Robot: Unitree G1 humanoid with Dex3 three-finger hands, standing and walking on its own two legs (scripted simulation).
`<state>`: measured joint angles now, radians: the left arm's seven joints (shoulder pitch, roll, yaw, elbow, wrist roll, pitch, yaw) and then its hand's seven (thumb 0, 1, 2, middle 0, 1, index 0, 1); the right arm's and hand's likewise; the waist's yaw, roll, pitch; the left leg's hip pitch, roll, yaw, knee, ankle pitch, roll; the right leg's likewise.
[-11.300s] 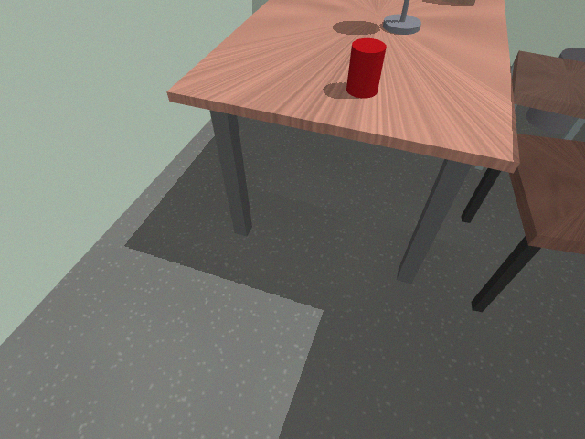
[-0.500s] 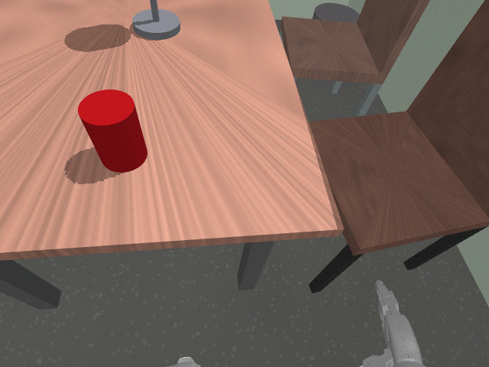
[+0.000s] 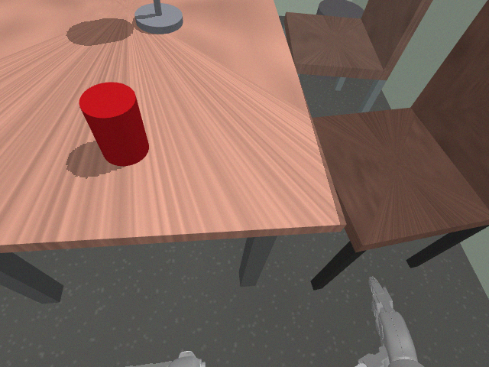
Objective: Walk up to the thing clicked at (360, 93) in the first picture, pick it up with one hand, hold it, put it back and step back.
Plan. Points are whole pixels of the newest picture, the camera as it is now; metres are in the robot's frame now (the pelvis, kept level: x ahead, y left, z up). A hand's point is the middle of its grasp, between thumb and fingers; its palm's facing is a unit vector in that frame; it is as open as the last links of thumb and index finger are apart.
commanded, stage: approach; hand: left
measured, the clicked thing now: (118, 126) +0.53 +0.22 +0.05
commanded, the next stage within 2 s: close in in 0.06 s
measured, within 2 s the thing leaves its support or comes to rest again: neither
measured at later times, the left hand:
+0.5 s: hand (93, 139) +0.49 +0.25 +0.05, palm faces +0.20 -0.98 +0.02, open 17.7 cm
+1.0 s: hand (118, 141) +0.49 +0.21 +0.05, palm faces +0.21 -0.98 +0.01, open 17.6 cm
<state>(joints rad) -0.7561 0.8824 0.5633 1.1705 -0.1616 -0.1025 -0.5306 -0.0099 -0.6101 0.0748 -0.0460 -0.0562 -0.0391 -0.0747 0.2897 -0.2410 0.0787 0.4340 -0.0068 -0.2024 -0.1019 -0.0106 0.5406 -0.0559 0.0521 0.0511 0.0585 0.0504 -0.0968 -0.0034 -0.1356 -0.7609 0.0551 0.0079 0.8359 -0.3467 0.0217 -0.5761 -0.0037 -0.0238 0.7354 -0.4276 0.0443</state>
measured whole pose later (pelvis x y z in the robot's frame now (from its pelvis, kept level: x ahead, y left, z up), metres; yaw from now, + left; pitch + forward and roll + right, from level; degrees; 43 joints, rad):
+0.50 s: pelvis -0.01 -0.01 -0.03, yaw -3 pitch +21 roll -4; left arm -0.78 0.61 0.51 1.04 -0.11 -0.26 -0.19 -0.01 -0.60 0.04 -0.06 -0.04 -0.06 -0.04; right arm 0.32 -0.24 0.01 0.25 -0.04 -0.07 -0.01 -0.01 0.52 -0.06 0.05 0.05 0.06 0.05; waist -0.18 0.00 -0.12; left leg -0.95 0.09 0.01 0.99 -0.41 0.01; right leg -0.78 0.03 0.00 0.91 -0.49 0.04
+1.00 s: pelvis -0.01 -0.02 -0.03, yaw -2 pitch +20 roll -3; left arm -0.80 0.51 0.45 1.03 -0.10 -0.27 -0.09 -0.01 -0.61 0.02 -0.09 -0.02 -0.10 -0.02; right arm 0.35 -0.24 -0.01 0.16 -0.04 -0.01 0.03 -0.01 0.52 -0.06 0.05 0.05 0.06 0.05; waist -0.16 0.00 -0.12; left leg -0.94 0.09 0.01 1.00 -0.40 0.00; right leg -0.79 0.03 -0.01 0.94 -0.50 0.02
